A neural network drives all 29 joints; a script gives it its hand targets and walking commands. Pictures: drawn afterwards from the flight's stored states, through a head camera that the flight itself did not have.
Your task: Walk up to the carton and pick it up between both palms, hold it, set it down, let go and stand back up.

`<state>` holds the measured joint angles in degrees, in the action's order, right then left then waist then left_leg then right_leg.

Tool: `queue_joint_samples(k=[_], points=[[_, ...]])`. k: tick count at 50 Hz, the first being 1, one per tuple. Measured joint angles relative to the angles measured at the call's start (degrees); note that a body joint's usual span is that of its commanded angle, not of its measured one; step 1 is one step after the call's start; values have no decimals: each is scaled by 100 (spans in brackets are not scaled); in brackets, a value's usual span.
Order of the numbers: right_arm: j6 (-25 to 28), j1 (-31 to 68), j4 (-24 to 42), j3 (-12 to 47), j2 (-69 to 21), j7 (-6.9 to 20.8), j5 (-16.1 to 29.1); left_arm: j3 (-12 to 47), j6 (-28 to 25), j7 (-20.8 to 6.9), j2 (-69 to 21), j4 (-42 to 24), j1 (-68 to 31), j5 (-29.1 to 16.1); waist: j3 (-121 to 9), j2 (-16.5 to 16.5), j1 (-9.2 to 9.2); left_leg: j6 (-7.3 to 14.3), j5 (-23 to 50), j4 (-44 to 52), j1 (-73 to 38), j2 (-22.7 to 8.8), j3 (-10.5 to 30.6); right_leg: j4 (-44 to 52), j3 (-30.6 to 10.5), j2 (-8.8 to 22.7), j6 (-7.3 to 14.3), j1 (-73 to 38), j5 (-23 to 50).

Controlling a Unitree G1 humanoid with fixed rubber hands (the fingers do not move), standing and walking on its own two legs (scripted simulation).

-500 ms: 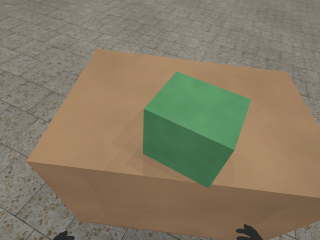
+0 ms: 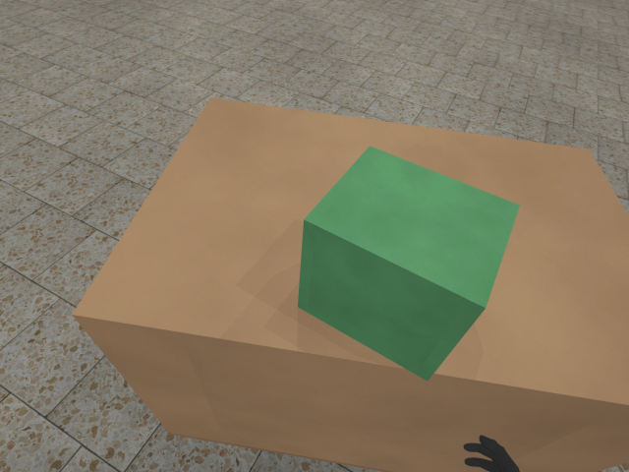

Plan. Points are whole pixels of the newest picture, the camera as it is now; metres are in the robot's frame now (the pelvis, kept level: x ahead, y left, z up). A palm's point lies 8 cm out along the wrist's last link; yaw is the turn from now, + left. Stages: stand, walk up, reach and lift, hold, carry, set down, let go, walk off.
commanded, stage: walk up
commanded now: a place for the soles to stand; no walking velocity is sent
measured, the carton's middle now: (398, 261) +0.41 -0.12 +0.04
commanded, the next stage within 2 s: none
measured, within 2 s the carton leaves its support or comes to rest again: neither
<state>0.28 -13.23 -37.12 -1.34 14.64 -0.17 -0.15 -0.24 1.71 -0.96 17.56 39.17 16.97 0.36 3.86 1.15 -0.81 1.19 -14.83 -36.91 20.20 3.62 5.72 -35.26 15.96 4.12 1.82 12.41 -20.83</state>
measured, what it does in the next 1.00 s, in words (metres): shifts its weight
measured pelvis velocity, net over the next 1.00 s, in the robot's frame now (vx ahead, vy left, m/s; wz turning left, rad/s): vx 0.03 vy -0.04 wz -0.12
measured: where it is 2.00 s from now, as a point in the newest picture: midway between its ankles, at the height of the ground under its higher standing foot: outside the picture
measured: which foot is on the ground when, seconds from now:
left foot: down 0.00-1.00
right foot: down 0.00-1.00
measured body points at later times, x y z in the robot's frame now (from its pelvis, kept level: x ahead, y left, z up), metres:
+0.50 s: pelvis +0.02 -0.05 +0.00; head +0.04 -0.05 +0.45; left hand +0.08 +0.22 -0.12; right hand +0.15 -0.31 -0.11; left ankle +0.05 +0.09 -0.73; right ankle +0.00 -0.12 -0.72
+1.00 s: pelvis +0.03 -0.04 +0.00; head +0.05 -0.04 +0.45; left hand +0.15 +0.21 -0.11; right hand +0.15 -0.32 -0.10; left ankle +0.05 +0.09 -0.72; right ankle +0.00 -0.12 -0.72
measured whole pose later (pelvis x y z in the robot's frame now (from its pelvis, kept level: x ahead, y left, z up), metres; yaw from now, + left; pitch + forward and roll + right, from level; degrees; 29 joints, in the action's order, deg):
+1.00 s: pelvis +0.03 -0.04 +0.00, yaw -7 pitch -2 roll +0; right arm -0.3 -9.9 -39.9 -0.8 14.8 -1.4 -1.3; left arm -2.1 1.3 -1.5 16.5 34.3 19.7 0.5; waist 4.4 1.1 -1.1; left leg -1.6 -18.6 -36.1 15.1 -2.9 -1.9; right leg -35.6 -1.7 -4.6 3.4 12.0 -21.1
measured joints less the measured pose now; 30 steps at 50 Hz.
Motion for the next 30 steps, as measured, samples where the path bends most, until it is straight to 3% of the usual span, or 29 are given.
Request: queue_joint_samples(k=[7, 12, 15, 17, 20, 23, 30], points=[[-18, -36, 56, -30, 30, -42, -42, -29, 64, -26, 32, -69, -75, 62, 24, 62, -16, 1, -51, -112, 56, 47, 27, -182, -8, 41, 1, 71, -116], [-11, -347, 76, -155, 40, -219, -237, -118, 157, -79, 163, -127, 87, 198, -119, 215, 82, 6, -157, -227, 166, 161, 93, -948, -908, -248, -25, 496, -1035], [-51, -458, 8, -221, 111, -259, -302, -165, 82, -76, 184, -161, 217, 218, -92, 248, 48, -114, -202, -286, 176, 154, 77, -732, -1260, -207, -13, 541, -366], [-104, -444, -58, -248, 182, -217, -243, -175, 0, -78, 105, -116, 320, 222, -44, 22, -14, -194, -363, -464, 168, -47, 165, -576, -1157, -407, 23, 411, -91], [-127, -410, -87, -197, 126, -171, -123, -146, -58, -27, 54, -58, 501, 109, -86, -26, -68, -172, -908, -605, 139, -155, -27, -468, -1145, -500, 107, 275, -247], [-57, -277, -55, -126, 86, -129, -99, -49, -66, -7, -58, -5, 532, 26, -57, -75, -66, -194, -109, -161, -73, -237, -155, -385, -1147, -528, 138, 167, -269], [-49, 134, -15, 2, -14, -135, -116, -17, -66, -2, -210, -177, 393, -25, -8, -108, -100, -301, -224, 108, -301, -371, -260, -77, -1274, -646, 192, -3, -130]])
